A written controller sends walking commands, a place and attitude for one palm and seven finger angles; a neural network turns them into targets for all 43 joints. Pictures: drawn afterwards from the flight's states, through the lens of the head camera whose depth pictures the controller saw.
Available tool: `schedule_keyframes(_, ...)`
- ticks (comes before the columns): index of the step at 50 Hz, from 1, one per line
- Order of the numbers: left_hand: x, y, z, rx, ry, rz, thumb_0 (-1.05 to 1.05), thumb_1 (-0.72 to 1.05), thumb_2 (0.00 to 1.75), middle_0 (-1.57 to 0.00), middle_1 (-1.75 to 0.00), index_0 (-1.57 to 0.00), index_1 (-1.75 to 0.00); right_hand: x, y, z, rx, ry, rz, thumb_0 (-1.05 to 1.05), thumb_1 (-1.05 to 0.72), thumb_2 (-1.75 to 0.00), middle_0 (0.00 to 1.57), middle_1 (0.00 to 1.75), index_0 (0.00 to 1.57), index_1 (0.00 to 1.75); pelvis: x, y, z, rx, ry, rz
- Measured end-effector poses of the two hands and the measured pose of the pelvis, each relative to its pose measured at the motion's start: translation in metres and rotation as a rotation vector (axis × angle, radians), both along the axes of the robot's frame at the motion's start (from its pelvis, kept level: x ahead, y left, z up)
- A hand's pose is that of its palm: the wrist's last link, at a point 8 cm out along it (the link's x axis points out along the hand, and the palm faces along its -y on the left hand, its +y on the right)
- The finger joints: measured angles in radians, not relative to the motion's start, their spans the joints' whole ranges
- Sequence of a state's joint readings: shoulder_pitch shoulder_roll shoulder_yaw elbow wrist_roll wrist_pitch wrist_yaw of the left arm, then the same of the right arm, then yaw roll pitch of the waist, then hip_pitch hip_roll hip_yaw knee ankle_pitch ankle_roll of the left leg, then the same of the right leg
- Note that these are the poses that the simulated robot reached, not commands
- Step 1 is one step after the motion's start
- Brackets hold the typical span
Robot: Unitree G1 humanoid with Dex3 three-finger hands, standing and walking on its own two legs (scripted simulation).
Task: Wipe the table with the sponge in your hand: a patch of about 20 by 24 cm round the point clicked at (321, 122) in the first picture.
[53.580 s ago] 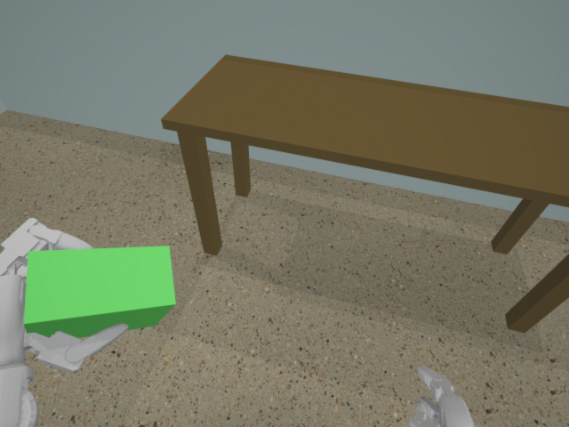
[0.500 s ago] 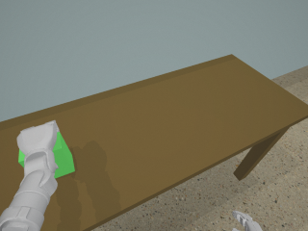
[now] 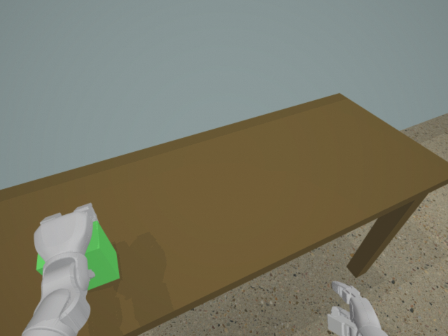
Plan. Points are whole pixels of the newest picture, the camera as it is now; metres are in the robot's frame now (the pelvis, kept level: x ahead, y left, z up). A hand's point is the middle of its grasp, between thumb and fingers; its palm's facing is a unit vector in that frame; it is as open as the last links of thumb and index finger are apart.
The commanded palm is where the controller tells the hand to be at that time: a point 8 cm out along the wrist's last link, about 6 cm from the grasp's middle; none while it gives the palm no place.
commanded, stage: wipe back along the first lane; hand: left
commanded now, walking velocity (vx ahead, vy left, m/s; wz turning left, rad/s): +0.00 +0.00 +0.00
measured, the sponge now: (86, 264) +0.25 +0.32 -0.04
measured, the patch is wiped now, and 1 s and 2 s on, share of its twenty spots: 1.00 1.00 1.00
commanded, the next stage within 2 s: lift the sponge slowly off the table in 1.16 s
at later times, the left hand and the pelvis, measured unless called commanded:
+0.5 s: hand (83, 267) +0.22 +0.29 +0.02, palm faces +0.00 -0.06 -1.00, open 10.7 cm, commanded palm +0.17 +0.26 +0.05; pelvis +0.00 -0.01 +0.00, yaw +0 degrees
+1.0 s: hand (86, 283) +0.19 +0.27 +0.02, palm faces +0.01 -0.10 -0.99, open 10.6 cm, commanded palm +0.15 +0.25 +0.05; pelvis -0.01 -0.01 +0.00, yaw -1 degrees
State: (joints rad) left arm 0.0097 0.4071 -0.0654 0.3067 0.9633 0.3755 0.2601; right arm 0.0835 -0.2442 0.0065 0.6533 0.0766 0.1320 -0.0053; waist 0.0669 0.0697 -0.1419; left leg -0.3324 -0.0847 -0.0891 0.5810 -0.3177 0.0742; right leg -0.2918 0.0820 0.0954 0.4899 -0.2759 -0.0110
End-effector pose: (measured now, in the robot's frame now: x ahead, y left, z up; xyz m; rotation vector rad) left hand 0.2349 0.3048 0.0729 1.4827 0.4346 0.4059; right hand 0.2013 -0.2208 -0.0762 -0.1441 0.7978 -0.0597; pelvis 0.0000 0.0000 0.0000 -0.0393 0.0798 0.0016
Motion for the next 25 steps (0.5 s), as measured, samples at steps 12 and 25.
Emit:
schedule_keyframes(12, -0.017, -0.009, 0.000, -0.012, -0.003, 0.011, 0.00, -0.49, 1.01, -0.59, -1.38, -0.63, -1.36, 0.000, -0.006, 0.002, -0.003, -0.010, -0.005, 0.02, -0.90, -0.90, 0.20, 0.30, 0.20, 0.30, -0.002, -0.004, 0.001, 0.005, -0.024, -0.005)
schedule_keyframes(25, -0.034, -0.025, 0.000, -0.014, -0.006, 0.004, 0.00, -0.49, 1.02, -0.57, -1.39, -0.63, -1.36, 0.006, -0.003, 0.003, 0.023, -0.033, 0.007, 0.02, -0.90, -0.90, 0.20, 0.30, 0.20, 0.30, -0.001, -0.006, 0.001, 0.009, -0.035, -0.007)
